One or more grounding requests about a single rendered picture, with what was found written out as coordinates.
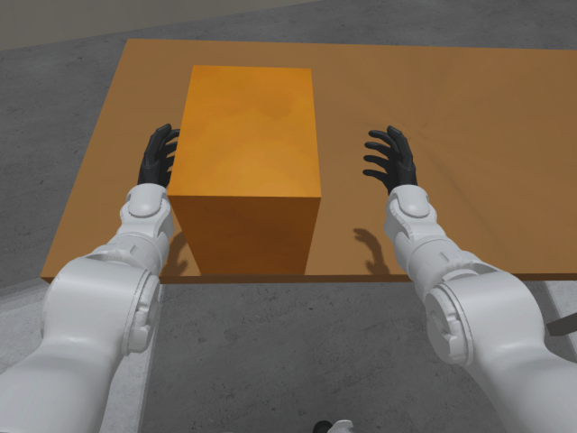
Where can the robot right hand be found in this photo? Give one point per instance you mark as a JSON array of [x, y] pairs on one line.
[[399, 166]]

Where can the left robot upper arm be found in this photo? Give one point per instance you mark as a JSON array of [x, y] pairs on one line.
[[98, 313]]

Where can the table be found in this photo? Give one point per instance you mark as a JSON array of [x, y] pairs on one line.
[[492, 131]]

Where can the right robot upper arm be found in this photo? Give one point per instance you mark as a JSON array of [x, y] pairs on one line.
[[489, 325]]

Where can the left robot forearm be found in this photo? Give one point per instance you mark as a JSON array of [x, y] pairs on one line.
[[141, 241]]

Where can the carton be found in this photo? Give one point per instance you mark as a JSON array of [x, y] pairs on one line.
[[245, 183]]

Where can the robot left hand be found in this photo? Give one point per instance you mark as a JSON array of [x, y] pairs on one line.
[[154, 163]]

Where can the right robot forearm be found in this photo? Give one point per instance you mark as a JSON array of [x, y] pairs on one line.
[[422, 248]]

